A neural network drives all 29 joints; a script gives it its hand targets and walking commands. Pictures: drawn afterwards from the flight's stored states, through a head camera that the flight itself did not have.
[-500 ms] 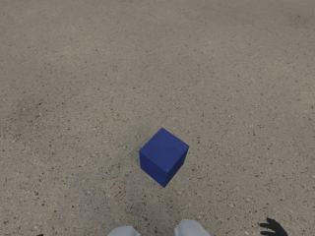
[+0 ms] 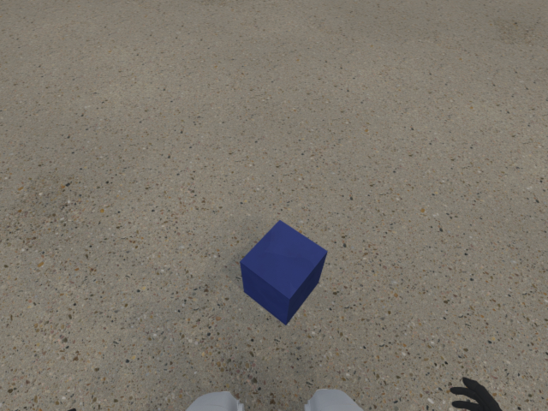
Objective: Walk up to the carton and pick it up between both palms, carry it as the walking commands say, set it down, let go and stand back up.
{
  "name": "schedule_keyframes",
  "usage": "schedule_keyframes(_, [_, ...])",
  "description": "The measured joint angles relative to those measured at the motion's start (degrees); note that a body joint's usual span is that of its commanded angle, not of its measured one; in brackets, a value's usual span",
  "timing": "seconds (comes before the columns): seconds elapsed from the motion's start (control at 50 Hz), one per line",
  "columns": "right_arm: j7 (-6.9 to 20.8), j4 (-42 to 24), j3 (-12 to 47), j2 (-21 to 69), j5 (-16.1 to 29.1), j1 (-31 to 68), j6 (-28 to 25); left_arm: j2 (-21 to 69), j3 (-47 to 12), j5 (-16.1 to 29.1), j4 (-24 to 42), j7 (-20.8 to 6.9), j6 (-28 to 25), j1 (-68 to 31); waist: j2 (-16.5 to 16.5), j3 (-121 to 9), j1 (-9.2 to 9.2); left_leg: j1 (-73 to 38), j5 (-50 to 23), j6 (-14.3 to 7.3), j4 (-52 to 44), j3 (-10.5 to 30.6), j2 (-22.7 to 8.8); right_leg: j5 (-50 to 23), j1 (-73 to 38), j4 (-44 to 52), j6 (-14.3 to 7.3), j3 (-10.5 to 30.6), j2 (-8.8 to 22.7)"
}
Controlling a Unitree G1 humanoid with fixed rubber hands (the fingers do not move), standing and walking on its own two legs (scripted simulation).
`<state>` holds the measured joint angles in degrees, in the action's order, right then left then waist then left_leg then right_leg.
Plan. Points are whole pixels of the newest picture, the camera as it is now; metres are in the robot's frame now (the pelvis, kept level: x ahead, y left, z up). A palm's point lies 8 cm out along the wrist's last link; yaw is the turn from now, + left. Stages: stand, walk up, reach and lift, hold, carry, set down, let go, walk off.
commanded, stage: walk up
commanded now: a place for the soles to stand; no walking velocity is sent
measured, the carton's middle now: (282, 273) +0.60 -0.04 -0.62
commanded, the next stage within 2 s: none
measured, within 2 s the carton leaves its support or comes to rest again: neither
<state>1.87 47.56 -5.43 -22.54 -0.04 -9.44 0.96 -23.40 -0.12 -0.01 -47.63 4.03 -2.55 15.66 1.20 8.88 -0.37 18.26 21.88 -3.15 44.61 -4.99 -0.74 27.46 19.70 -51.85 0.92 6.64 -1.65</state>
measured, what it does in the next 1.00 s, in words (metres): steps on the spot: right foot, then right foot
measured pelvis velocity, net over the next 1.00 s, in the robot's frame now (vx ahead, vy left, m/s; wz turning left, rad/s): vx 0.03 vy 0.00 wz -0.10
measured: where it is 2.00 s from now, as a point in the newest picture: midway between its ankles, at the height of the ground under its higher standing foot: (239, 400)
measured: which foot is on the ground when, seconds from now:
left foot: down 0.00-0.90, up 0.92-1.00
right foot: up 0.00-0.02, down 0.04-0.60, up 0.62-0.90, down 0.92-1.00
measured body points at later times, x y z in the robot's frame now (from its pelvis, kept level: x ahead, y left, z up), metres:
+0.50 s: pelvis -0.02 +0.00 -0.01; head +0.01 -0.02 +0.44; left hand +0.04 +0.32 -0.10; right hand +0.09 -0.32 -0.12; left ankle +0.01 +0.10 -0.70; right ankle +0.00 -0.15 -0.71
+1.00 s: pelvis +0.03 +0.00 -0.01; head +0.04 -0.05 +0.43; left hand +0.07 +0.34 -0.08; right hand +0.15 -0.33 -0.13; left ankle +0.03 +0.10 -0.66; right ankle +0.07 -0.13 -0.71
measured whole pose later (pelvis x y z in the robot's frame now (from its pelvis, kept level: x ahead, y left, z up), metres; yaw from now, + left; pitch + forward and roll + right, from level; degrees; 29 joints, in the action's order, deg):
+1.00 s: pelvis +0.03 +0.00 -0.01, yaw -5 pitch -5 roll +0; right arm 5.2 45.1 -7.8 -24.5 0.0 -6.2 2.8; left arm -24.6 -0.1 0.0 -47.7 3.9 -5.6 25.0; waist 6.2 6.6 -0.4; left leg 24.6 29.7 -2.7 68.4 -4.4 -2.0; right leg 23.2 22.5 -50.3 -0.1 0.5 0.2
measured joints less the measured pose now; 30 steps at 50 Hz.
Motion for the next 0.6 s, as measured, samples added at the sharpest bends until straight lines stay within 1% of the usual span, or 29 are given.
schedule_keyframes(0.04, [0.17, -0.01, -0.02, 0.0, 0.0, 0.08, 0.32, -0.08, 0.0, 0.0, 0.0, 0.0, -0.71, 0.75, -0.1, -0.36, 0.0, 1.83, 0.59, 0.33, 1.91, -0.01, -0.11, -4.88, -1.02, 6.8, 0.0, -0.12, 0.01])
schedule_keyframes(0.06, [0.17, 0.03, -0.11, -0.02, 0.0, 0.25, 0.72, 0.1, -0.01, 0.0, -0.05, -0.01, -0.82, 0.82, 0.17, 0.36, 0.04, 2.01, 1.47, 0.34, 3.26, 0.04, -0.26, -5.94, -1.07, 6.36, 0.03, -0.28, -0.12])
schedule_keyframes(0.12, [0.3, -0.01, -0.1, -0.02, 0.0, 0.45, 1.9, 0.4, 0.0, 0.0, -0.04, -0.1, -0.93, 1.77, 0.74, 0.54, 0.03, 2.6, 8.47, 0.34, 8.34, 0.07, -0.26, -4.83, -1.05, 5.58, 0.03, -0.04, -0.13])
schedule_keyframes(0.14, [0.37, -0.03, -0.1, -0.03, 0.0, 0.58, 1.88, 0.38, 0.0, 0.0, -0.03, -0.1, -0.93, 1.95, 0.84, 0.52, 0.06, 2.45, 8.79, 0.35, 8.88, 0.1, -0.27, -4.74, -0.94, 5.59, 0.03, 0.19, -0.14])
schedule_keyframes(0.18, [0.42, -0.06, -0.18, -0.06, 0.0, 0.46, 1.57, 0.38, 0.0, 0.0, -0.01, -0.09, -0.92, 1.69, 1.14, 0.45, 0.11, 0.75, 6.89, 0.35, 4.97, 0.18, -0.3, -4.79, -0.67, 5.57, 0.04, 0.36, -0.18])
schedule_keyframes(0.2, [0.39, -0.06, -0.24, -0.06, 0.0, 0.28, 1.3, 0.39, 0.0, 0.0, -0.01, -0.09, -0.88, 1.24, 1.24, 0.49, 0.1, -0.37, 3.27, 0.35, 1.57, 0.16, -0.3, -4.79, -0.47, 5.33, 0.05, 0.34, -0.16])
schedule_keyframes(0.22, [0.37, 0.11, -0.23, -0.03, 0.0, 0.23, 1.04, 0.37, 0.01, 0.0, -0.03, -0.09, -0.7, 0.61, 1.19, 0.74, 0.05, -0.36, 0.52, 0.38, 1.2, 0.09, -0.27, -4.92, -0.45, 5.1, 0.05, 0.39, -0.1])
schedule_keyframes(0.24, [0.37, 0.25, -0.16, -0.03, 0.0, 0.13, 0.9, 0.38, 0.01, 0.0, -0.04, -0.09, -0.45, 0.1, 1.17, 0.82, 0.05, -0.31, 0.3, 0.39, 1.62, 0.09, -0.27, -4.42, -0.46, 4.74, 0.05, 0.38, -0.1])
schedule_keyframes(0.28, [0.37, 0.25, -0.14, -0.04, 0.0, -0.13, 0.68, 0.35, 0.0, 0.0, -0.04, -0.09, -0.17, -0.61, 1.05, 0.81, 0.08, -0.82, 0.9, 0.39, 1.45, 0.12, -0.28, 0.18, -0.38, 2.11, 0.05, 0.35, -0.11])
schedule_keyframes(0.32, [0.22, 0.24, -0.14, -0.03, 0.0, -0.13, 0.41, 0.32, 0.0, 0.0, -0.03, -0.09, -0.13, -0.85, 0.83, 0.6, 0.06, -1.2, 0.83, 0.39, 0.74, 0.11, -0.37, 1.26, -0.37, -0.38, 0.05, 0.37, -0.1])
schedule_keyframes(0.38, [0.15, 0.25, -0.14, -0.02, 0.0, 0.14, 0.25, 0.3, 0.0, 0.0, -0.02, -0.11, -0.14, -0.7, 0.59, 0.07, 0.02, -0.16, 0.39, 0.39, 0.69, 0.06, -0.56, 0.91, -0.38, -0.06, 0.05, 0.15, -0.1])
schedule_keyframes(0.42, [0.26, 0.23, -0.13, 0.0, 0.0, 0.32, 0.45, 0.24, 0.0, 0.0, 0.02, -0.11, -0.53, -0.03, 0.39, -0.66, -0.03, 1.74, 0.56, 0.59, 1.94, -0.01, -0.54, -2.63, -0.97, 5.04, 0.01, 0.02, -0.06])
schedule_keyframes(0.44, [0.28, 0.26, -0.18, -0.03, 0.0, 0.58, 0.68, 0.29, -0.01, 0.0, -0.03, -0.11, -0.73, 0.11, 0.49, -0.22, 0.03, 2.27, 0.86, 0.71, 3.03, 0.07, -0.58, -5.02, -1.05, 5.91, 0.02, -0.06, -0.08])
schedule_keyframes(0.46, [0.28, 0.27, -0.2, -0.03, 0.0, 0.7, 1.13, 0.47, -0.01, 0.0, -0.04, -0.13, -0.79, 0.27, 0.7, 0.35, 0.04, 2.28, 1.77, 0.72, 3.96, 0.08, -0.61, -5.05, -1.07, 5.19, 0.08, -0.16, -0.08])
schedule_keyframes(0.5, [0.36, 0.25, -0.19, -0.02, 0.0, 0.84, 1.83, 0.6, 0.0, 0.0, -0.04, -0.19, -1.0, 1.19, 1.08, 0.36, 0.02, 2.69, 7.35, 0.72, 7.03, 0.08, -0.6, -4.34, -1.06, 4.9, 0.08, 0.01, -0.07])
schedule_keyframes(0.52, [0.41, 0.23, -0.19, -0.03, 0.0, 0.99, 1.9, 0.57, 0.0, 0.0, -0.04, -0.2, -1.02, 1.63, 1.17, 0.35, 0.04, 2.68, 8.71, 0.72, 8.3, 0.1, -0.6, -4.2, -1.04, 4.9, 0.08, 0.26, -0.07])
schedule_keyframes(0.56, [0.46, 0.21, -0.21, -0.05, 0.0, 1.02, 1.77, 0.54, 0.0, 0.0, -0.02, -0.19, -1.02, 1.89, 1.38, 0.31, 0.08, 1.86, 8.39, 0.72, 7.57, 0.15, -0.63, -4.21, -0.87, 4.91, 0.08, 0.56, -0.09])
schedule_keyframes(0.6, [1.0, 0.21, -0.84, -0.11, 0.01, 0.86, 1.42, 0.54, 0.0, 0.0, -0.02, -0.19, -1.03, 1.66, 1.66, 0.17, 0.06, 0.75, 7.52, 0.72, 4.17, 0.11, -0.61, -3.96, -0.39, 4.52, -0.05, 0.62, -0.08])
